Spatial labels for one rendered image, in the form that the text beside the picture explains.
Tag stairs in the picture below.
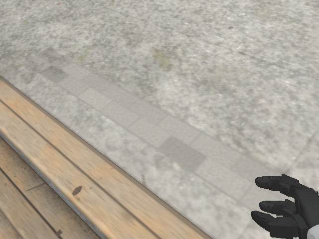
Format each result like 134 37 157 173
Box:
0 131 108 239

